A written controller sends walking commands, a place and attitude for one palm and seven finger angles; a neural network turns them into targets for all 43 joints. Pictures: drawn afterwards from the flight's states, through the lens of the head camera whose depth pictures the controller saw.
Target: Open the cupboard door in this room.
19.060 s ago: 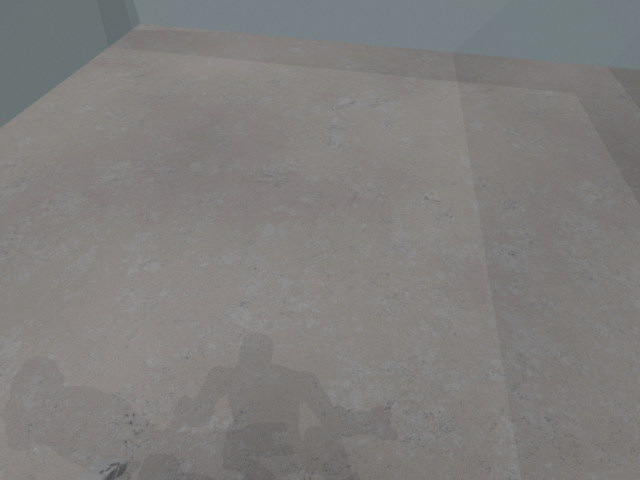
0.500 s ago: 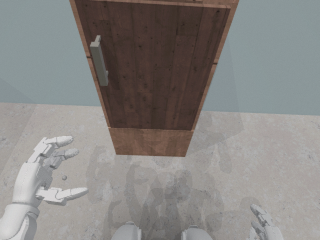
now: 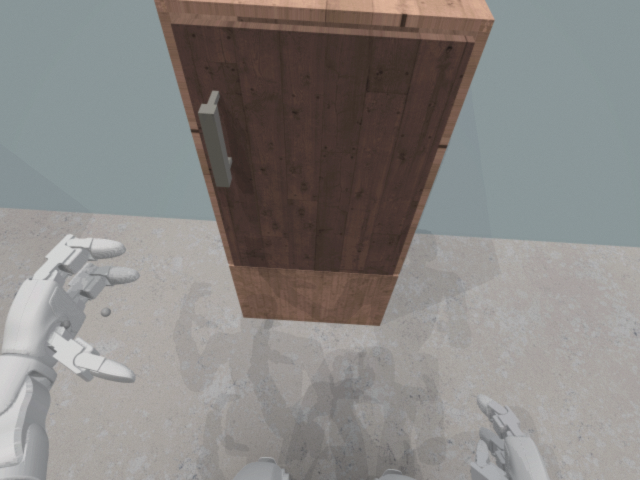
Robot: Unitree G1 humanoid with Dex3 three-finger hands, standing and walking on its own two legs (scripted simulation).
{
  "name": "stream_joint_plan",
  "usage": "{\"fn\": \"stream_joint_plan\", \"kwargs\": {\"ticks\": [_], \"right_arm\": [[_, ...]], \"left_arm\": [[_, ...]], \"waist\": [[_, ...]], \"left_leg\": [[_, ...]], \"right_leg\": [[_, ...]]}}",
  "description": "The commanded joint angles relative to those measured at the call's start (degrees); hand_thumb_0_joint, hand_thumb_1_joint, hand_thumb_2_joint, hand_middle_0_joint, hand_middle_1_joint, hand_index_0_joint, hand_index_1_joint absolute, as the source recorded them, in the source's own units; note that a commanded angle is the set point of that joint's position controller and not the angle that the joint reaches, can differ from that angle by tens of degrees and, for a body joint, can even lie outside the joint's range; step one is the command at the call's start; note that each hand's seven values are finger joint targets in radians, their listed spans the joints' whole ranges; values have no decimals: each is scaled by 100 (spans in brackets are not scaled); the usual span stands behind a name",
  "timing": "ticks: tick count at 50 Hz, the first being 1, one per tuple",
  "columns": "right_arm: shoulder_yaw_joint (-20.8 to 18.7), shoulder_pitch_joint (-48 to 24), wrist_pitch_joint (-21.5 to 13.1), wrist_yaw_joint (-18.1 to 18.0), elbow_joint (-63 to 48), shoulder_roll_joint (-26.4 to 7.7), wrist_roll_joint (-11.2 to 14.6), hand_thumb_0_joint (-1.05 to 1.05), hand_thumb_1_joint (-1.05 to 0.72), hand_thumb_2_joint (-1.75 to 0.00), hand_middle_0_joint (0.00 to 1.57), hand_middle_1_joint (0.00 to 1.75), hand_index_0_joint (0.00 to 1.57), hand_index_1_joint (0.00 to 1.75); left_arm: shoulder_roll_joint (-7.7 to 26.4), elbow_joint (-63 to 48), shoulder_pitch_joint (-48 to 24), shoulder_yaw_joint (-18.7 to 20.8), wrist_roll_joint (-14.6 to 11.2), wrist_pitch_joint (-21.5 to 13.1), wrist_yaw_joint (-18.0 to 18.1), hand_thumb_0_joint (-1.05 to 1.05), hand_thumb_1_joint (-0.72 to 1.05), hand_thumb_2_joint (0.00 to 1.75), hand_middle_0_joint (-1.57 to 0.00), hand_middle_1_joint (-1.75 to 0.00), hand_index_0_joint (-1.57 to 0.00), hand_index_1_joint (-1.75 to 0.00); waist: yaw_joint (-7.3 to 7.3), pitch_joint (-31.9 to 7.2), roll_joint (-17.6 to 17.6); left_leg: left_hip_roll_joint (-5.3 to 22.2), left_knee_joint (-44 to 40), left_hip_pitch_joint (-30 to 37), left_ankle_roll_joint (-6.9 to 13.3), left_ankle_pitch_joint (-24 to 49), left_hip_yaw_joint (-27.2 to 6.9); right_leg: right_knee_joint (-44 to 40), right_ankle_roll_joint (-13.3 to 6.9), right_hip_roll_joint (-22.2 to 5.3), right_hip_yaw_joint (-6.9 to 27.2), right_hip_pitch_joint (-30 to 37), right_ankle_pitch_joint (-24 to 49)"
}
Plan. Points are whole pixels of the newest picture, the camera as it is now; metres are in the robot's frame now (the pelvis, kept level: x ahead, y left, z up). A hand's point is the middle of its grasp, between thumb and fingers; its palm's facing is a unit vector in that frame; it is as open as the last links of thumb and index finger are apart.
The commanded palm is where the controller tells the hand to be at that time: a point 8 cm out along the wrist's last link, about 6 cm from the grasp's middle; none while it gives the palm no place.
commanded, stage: raise the hand with hooked fingers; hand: left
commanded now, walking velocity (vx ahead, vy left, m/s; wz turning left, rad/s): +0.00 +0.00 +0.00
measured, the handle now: (219, 140) +0.60 +0.21 +0.05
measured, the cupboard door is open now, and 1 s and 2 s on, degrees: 0 0 0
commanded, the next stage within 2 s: move the hooked fingers beside the handle in 0.58 s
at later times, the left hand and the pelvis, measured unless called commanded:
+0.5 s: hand (119, 302) +0.29 +0.25 +0.07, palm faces +0.03 -1.00 -0.03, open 14.0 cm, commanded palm +0.26 +0.30 +0.08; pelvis +0.00 -0.01 +0.01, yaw -1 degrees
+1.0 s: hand (132, 264) +0.34 +0.26 +0.07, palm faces +0.01 -1.00 -0.01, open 14.0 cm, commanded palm +0.31 +0.31 +0.07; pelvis -0.01 -0.02 +0.00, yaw -1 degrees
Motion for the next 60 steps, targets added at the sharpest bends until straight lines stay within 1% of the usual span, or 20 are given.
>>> {"fn": "stream_joint_plan", "kwargs": {"ticks": [1, 2, 4, 7, 15, 18, 20, 25, 34, 36, 38, 42, 44, 46, 48, 50, 52, 54, 57, 60], "right_arm": [[-458, -7, -264, -109, -714, -950, 53, 0, -90, -90, 20, 30, 20, 30], [-457, 16, -247, -119, -706, -971, 49, 0, -90, -90, 20, 30, 20, 30], [-458, 31, -222, -127, -678, -972, 55, 0, -90, -90, 20, 30, 20, 30], [-475, 63, -201, -108, -744, -983, 59, 0, -90, -90, 20, 30, 20, 30], [-507, 44, -147, -57, -779, -941, 54, 0, -90, -90, 20, 30, 20, 30], [-497, 33, -124, -66, -763, -941, 43, 0, -90, -90, 20, 30, 20, 30], [-487, -20, -137, -75, -763, -912, 69, 0, -90, -90, 20, 30, 20, 30], [-470, -8, -127, -108, -753, -930, 78, 0, -90, -90, 20, 30, 20, 30], [-463, 4, -149, -116, -745, -925, 71, 0, -90, -90, 20, 30, 20, 30], [-445, -10, -146, -141, -684, -928, 80, 0, -90, -90, 20, 30, 20, 30], [-447, 39, -126, -186, -607, -960, 80, 0, -90, -90, 20, 30, 20, 30], [-433, 106, -96, -217, -536, -976, 65, 0, -90, -90, 20, 30, 20, 30], [-436, 164, -46, -218, -487, -995, 68, 0, -90, -90, 20, 30, 20, 30], [-431, 190, -9, -202, -462, -989, 68, 0, -90, -90, 20, 30, 20, 30], [-454, 288, 43, -177, -470, -1017, 45, 0, -90, -90, 20, 30, 20, 30], [-458, 333, 95, -138, -503, -1021, 42, 0, -90, -90, 20, 30, 20, 30], [-467, 410, 162, -113, -492, -1054, 40, 0, -90, -90, 20, 30, 20, 30], [-488, 454, 199, -93, -493, -1057, 39, 0, -90, -90, 20, 30, 20, 30], [-511, 581, 268, -96, -425, -1104, 42, 0, -90, -90, 20, 30, 20, 30], [-548, 679, 317, -80, -363, -1099, 17, 0, -90, -90, 20, 30, 20, 30]], "left_arm": [[1477, -865, -1237, 663, -176, -301, -85, 0, -50, 30, -30, -120, -30, -120], [1541, -750, -1358, 689, -192, -291, -123, 0, -50, 30, -30, -120, -30, -120], [1644, -584, -1519, 772, -195, -290, -186, 0, -50, 30, -30, -120, -30, -120], [1404, -300, -1269, 619, -251, -275, -297, 0, -50, 30, -30, -120, -30, -120], [1614, -587, -1400, 796, -188, -521, -137, 0, -50, 30, -30, -120, -30, -120], [1682, -580, -1486, 852, -185, -596, -88, 0, -50, 30, -30, -120, -30, -120], [1580, -611, -1475, 737, -151, -625, -92, 0, -50, 30, -30, -120, -30, -120], [1529, -420, -1476, 703, -193, -545, -157, 0, -50, 30, -30, -120, -30, -120], [1535, -382, -1569, 687, -183, -536, -221, 0, -50, 30, -30, -120, -30, -120], [1473, -286, -2064, 544, -134, -545, -189, 0, -50, 30, -30, -120, -30, -120], [1578, -47, -2522, 573, -105, -540, -174, 0, -50, 30, -30, -120, -30, -120], [1776, 212, -3084, 553, 30, -568, -220, 0, -50, 30, -30, -120, -30, -120], [2005, 565, -3159, 718, 97, -547, -230, 0, -50, 30, -30, -120, -30, -120], [1942, 823, -3414, 638, 107, -522, -257, 0, -50, 30, -30, -120, -30, -120], [2229, 997, -3288, 923, 93, -542, -296, 0, -50, 30, -30, -120, -30, -120], [2283, 1168, -3264, 968, 114, -538, -328, 0, -50, 30, -30, -120, -30, -120], [2337, 1450, -3382, 982, 116, -541, -354, 0, -50, 30, -30, -120, -30, -120], [2288, 1446, -3663, 889, 157, -600, -374, 0, -50, 30, -30, -120, -30, -120], [2414, 1634, -4068, 893, 179, -688, -398, 0, -50, 30, -30, -120, -30, -120], [2420, 1593, -4303, 867, 246, -799, -392, 0, -50, 30, -30, -120, -30, -120]], "waist": [[-28, -1416, 452], [-48, -1344, 300], [-41, -1399, 378], [-27, -1273, 112], [8, -1356, 411], [-27, -1319, 311], [-28, -1240, 587], [-60, -1210, 276], [-62, -1305, 242], [-169, -1152, 303], [-242, -1088, 123], [-221, -1365, 501], [-210, -1506, 308], [-252, -1433, 380], [-125, -1771, 295], [-100, -1795, 371], [-167, -1624, 219], [-200, -1709, 420], [-293, -1722, 246], [-292, -2045, 620]], "left_leg": [[-159, -1085, 961, -76, 1931, -184], [-163, -1085, 914, -66, 1912, -186], [-180, -1120, 909, -48, 1808, -134], [-192, -1136, 824, -18, 1766, -112], [-206, -1180, 825, 1, 1622, -37], [-208, -1162, 710, 12, 1438, -24], [-202, -1205, 781, 5, 1355, -24], [-203, -1204, 706, 23, 1324, -35], [-205, -1136, 723, 19, 1419, -36], [-197, -1132, 674, 13, 1225, -48], [-183, -1097, 620, 23, 1078, -71], [-193, -1049, 709, 19, 1195, -69], [-178, -1019, 593, 19, 1261, -66], [-179, -987, 564, 18, 1299, -46], [-182, -920, 534, 18, 1614, -25], [-182, -902, 465, 8, 1750, 6], [-169, -870, 317, 22, 1691, 4], [-162, -886, 379, 18, 1657, 13], [-143, -823, 296, 40, 1595, -16], [-132, -832, 636, 24, 1804, -55]], "right_leg": [[-645, -194, 287, 112, 771, 1376], [-661, -210, 311, 118, 827, 1386], [-736, -190, 278, 177, 899, 1359], [-792, -196, 294, 195, 951, 1356], [-844, -169, 260, 304, 1029, 1235], [-880, -155, 262, 373, 1069, 1072], [-898, -168, 251, 362, 982, 970], [-939, -142, 251, 383, 1036, 1001], [-875, -135, 250, 396, 1035, 1151], [-880, -124, 246, 385, 827, 940], [-901, -125, 256, 425, 729, 777], [-795, -168, 240, 441, 743, 880], [-781, -144, 227, 468, 865, 987], [-767, -140, 224, 462, 769, 1068], [-671, -154, 232, 496, 1050, 1447], [-620, -152, 229, 483, 1080, 1636], [-616, -154, 264, 474, 965, 1582], [-589, -145, 258, 450, 841, 1527], [-564, -150, 293, 460, 744, 1441], [-510, -169, 294, 397, 615, 1528]]}}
